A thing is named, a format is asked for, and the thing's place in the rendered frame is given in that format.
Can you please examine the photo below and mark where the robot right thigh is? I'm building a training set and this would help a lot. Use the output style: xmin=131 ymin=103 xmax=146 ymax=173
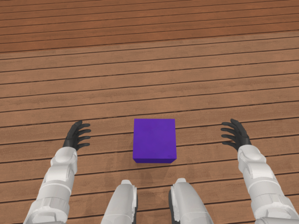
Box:
xmin=171 ymin=182 xmax=214 ymax=224

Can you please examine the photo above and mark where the robot left hand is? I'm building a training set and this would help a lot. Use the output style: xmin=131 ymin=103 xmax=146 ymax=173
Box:
xmin=63 ymin=120 xmax=91 ymax=151

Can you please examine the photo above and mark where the robot right hand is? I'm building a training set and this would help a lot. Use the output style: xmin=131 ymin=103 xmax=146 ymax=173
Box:
xmin=221 ymin=119 xmax=252 ymax=152

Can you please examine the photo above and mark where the robot left forearm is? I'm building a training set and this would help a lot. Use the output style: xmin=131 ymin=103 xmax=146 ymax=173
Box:
xmin=23 ymin=147 xmax=78 ymax=224

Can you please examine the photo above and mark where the right robot foot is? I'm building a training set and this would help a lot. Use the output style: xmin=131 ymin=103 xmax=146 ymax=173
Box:
xmin=169 ymin=189 xmax=180 ymax=224

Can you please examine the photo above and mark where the carton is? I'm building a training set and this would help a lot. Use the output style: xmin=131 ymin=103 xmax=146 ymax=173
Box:
xmin=133 ymin=119 xmax=177 ymax=163

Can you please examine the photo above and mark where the robot right forearm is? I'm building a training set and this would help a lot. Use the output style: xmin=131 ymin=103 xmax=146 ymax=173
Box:
xmin=237 ymin=145 xmax=299 ymax=220

